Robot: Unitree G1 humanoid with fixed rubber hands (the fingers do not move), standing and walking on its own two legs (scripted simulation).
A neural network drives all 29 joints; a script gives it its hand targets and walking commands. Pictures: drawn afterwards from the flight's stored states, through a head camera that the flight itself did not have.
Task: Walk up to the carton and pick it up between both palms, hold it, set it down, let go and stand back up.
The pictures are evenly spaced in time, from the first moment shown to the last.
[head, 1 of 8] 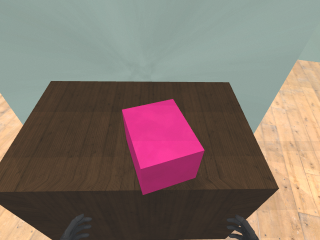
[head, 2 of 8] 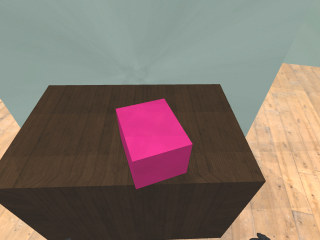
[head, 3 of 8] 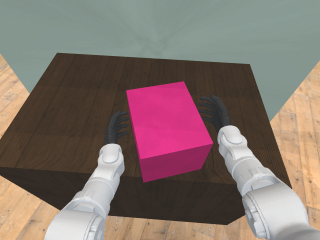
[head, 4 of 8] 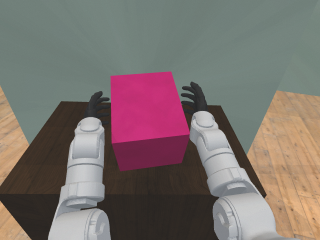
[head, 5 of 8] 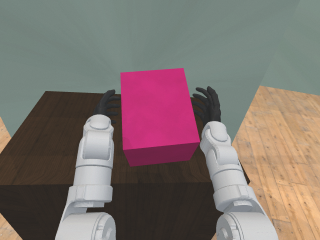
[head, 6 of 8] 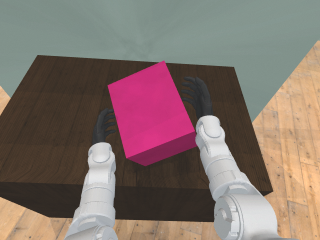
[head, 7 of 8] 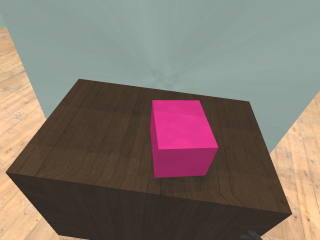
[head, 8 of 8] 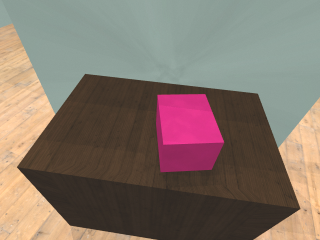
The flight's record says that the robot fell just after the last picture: no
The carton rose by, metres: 0.21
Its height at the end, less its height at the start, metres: +0.00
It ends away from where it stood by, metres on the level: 0.07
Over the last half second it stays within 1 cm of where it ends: yes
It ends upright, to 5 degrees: yes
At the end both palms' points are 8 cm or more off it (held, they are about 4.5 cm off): yes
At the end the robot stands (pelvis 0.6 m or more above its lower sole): yes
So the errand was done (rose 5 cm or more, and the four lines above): yes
